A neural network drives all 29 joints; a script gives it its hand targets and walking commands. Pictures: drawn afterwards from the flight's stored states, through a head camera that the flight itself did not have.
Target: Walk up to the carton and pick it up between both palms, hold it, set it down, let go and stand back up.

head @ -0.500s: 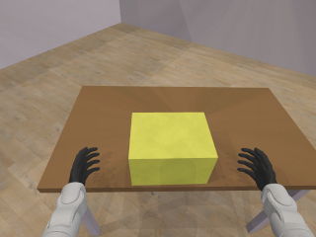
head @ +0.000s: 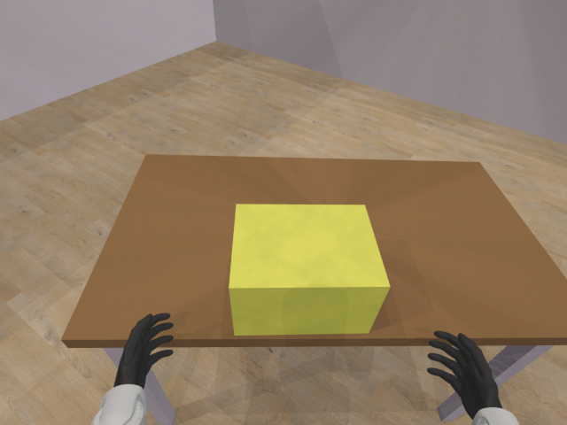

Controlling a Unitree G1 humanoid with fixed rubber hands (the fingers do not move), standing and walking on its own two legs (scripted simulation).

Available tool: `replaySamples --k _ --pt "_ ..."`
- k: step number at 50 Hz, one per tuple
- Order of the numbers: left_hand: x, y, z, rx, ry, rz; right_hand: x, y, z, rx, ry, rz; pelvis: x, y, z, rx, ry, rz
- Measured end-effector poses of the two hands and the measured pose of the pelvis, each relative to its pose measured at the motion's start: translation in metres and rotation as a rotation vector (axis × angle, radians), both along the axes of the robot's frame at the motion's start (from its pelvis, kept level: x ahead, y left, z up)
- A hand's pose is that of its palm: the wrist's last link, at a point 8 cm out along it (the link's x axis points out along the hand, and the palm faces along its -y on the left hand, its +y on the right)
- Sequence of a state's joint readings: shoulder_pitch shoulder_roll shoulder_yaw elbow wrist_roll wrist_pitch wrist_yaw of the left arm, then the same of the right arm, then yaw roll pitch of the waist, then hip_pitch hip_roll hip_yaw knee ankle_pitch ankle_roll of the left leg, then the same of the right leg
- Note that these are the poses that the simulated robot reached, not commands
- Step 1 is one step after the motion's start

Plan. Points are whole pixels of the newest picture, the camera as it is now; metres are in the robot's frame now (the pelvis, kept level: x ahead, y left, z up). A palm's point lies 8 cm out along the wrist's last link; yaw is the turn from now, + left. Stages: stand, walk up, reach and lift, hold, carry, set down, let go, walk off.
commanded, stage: set down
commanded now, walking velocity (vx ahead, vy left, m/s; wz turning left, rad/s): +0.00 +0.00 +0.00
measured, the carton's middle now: (301, 268) +0.42 +0.00 -0.04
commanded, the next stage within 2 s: let go in 1.50 s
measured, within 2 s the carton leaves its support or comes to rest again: neither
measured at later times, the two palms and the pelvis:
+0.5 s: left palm (132, 398) +0.19 +0.24 -0.05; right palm (471, 408) +0.20 -0.24 -0.04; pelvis +0.01 +0.00 +0.00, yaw +0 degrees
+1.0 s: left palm (132, 419) +0.17 +0.23 -0.07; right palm out of the picture +0.18 -0.23 -0.06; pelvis +0.02 +0.00 +0.00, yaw +0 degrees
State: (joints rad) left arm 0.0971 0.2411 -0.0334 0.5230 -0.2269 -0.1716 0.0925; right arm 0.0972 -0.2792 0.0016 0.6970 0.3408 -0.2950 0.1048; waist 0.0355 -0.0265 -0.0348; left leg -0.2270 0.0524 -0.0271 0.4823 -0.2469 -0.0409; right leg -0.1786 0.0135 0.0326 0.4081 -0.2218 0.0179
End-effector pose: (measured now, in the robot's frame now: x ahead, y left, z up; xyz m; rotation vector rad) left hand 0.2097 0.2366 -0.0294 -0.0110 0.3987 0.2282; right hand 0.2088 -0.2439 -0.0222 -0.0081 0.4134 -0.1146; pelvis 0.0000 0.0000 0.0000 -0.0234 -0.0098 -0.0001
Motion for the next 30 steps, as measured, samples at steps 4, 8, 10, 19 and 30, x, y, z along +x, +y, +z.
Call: replaySamples --k 4,8,10,19,30 --pt "-0.004 0.000 -0.005 0.005 0.021 -0.003 -0.006 0.003 -0.007 0.003 0.011 -0.006 0.003 0.000 0.000 0.000 -0.001 0.000" --pt "-0.009 0.000 -0.010 0.012 0.051 -0.004 -0.009 0.003 -0.011 -0.001 0.022 -0.012 0.005 0.000 0.000 0.000 -0.004 0.000" --pt "-0.012 0.000 -0.012 0.015 0.065 -0.004 -0.009 0.002 -0.013 -0.002 0.027 -0.013 0.006 0.000 0.000 0.000 -0.005 0.000" --pt "-0.021 0.000 -0.017 0.028 0.114 -0.012 -0.009 0.003 -0.017 -0.019 0.051 -0.003 0.008 0.000 0.001 0.000 -0.021 0.001" --pt "-0.028 0.000 -0.026 0.045 0.214 -0.049 -0.011 0.005 -0.022 -0.062 0.117 0.019 0.013 0.001 0.003 -0.001 -0.053 0.003"
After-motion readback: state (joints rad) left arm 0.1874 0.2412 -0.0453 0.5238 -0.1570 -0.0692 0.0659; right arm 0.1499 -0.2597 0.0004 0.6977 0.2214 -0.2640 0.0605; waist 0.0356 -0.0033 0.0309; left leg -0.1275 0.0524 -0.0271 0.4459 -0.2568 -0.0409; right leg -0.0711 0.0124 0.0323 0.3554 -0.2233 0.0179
